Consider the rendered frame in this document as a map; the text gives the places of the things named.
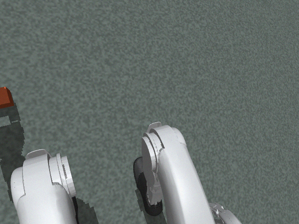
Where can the small box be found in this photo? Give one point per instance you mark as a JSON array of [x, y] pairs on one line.
[[5, 98]]

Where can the right robot foot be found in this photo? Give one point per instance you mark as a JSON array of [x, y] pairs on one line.
[[141, 183]]

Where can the right robot hand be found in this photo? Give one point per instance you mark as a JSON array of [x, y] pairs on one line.
[[226, 216]]

